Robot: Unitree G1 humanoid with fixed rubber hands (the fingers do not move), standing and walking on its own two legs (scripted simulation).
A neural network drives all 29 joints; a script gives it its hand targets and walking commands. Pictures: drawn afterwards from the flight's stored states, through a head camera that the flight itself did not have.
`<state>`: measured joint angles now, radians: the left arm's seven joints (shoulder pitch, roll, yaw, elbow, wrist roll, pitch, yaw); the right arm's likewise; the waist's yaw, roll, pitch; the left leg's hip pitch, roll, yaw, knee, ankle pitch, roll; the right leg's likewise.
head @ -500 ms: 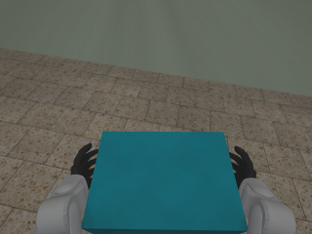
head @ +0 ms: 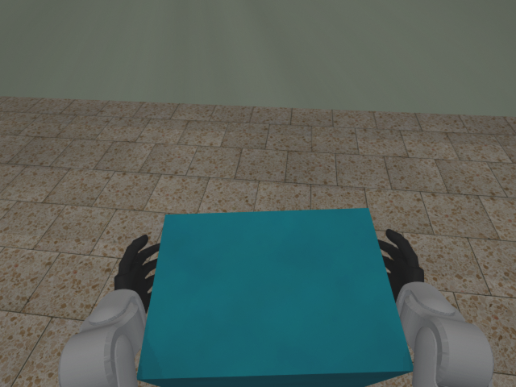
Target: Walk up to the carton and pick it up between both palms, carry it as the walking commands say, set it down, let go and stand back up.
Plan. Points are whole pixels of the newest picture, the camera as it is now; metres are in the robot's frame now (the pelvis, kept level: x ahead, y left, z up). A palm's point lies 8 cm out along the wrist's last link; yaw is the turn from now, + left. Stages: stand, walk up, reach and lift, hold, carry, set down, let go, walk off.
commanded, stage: carry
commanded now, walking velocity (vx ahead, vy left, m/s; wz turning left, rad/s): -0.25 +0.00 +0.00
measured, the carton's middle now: (269, 311) +0.23 -0.01 +0.03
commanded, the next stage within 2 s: none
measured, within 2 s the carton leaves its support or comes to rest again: neither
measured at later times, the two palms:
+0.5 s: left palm out of the picture +0.10 +0.18 +0.09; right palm out of the picture +0.09 -0.18 +0.09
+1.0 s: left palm out of the picture +0.07 +0.16 +0.09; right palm out of the picture +0.07 -0.20 +0.09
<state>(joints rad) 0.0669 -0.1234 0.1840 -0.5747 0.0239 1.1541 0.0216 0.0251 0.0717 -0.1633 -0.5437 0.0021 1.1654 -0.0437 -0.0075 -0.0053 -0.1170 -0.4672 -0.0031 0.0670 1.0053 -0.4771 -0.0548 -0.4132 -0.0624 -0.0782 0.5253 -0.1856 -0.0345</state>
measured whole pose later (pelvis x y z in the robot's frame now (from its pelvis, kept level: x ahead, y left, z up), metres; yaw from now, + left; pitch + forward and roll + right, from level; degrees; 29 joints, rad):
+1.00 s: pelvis -0.16 -0.01 +0.00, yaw +0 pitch +3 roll +0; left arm 0.02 -0.10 0.19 -0.49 0.02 1.16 0.03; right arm 0.02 0.10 -0.19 -0.48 -0.02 1.15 -0.04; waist -0.01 0.00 -0.13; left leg -0.40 0.07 0.09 0.50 -0.14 -0.01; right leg -0.31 -0.02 -0.07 0.54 -0.28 0.00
